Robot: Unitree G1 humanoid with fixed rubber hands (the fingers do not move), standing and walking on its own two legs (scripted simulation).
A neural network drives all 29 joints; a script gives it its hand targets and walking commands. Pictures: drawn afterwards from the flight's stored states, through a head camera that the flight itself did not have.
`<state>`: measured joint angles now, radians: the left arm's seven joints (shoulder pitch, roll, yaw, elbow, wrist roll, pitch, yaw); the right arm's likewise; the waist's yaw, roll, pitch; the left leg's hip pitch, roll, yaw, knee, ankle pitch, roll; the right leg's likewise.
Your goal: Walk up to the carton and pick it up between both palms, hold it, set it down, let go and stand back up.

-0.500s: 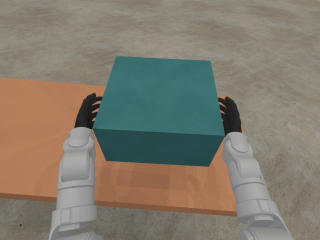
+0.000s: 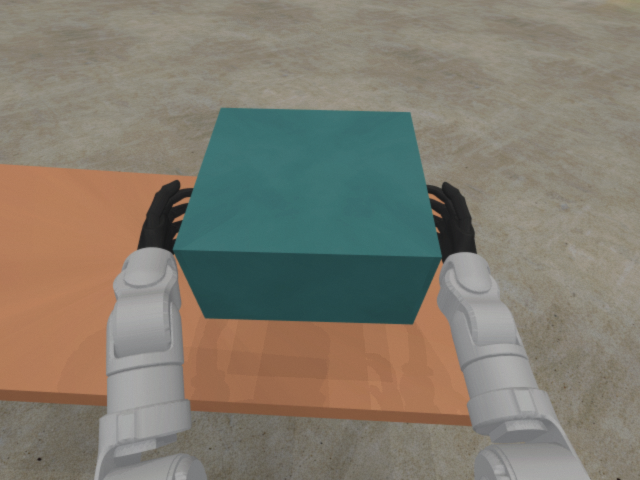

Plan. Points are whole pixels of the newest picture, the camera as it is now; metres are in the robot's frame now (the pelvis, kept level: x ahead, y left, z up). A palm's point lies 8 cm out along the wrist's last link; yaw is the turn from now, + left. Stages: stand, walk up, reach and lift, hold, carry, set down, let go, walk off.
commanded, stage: reach and lift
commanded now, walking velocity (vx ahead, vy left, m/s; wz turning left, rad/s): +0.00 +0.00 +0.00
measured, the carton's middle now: (312, 210) +0.42 -0.02 +0.14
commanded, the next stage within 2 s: hold in 0.20 s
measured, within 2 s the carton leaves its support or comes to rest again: neither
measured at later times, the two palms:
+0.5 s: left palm (149, 240) +0.34 +0.17 +0.17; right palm (455, 235) +0.34 -0.19 +0.16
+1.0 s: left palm (144, 230) +0.34 +0.17 +0.18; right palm (452, 229) +0.34 -0.19 +0.17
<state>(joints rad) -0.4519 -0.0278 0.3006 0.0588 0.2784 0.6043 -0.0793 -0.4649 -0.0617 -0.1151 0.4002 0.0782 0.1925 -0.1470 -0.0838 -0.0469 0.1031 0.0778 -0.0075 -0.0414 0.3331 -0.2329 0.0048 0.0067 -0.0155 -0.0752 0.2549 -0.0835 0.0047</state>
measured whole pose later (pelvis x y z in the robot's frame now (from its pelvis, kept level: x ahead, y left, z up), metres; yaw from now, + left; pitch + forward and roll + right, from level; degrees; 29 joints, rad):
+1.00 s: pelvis -0.01 -0.01 +0.00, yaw +0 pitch -11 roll +0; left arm -0.58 0.00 0.39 0.07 0.32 0.69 -0.14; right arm -0.58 -0.03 -0.14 0.42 0.04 0.27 -0.15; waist -0.06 -0.05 0.11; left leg 0.09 0.00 -0.04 0.30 -0.20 -0.01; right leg 0.00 -0.01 -0.08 0.27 -0.07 -0.01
